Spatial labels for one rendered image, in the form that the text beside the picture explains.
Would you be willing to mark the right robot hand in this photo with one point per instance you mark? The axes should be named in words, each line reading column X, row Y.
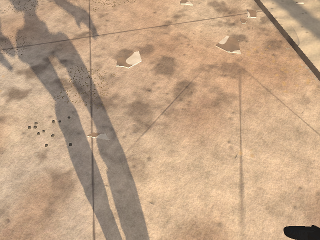
column 302, row 232

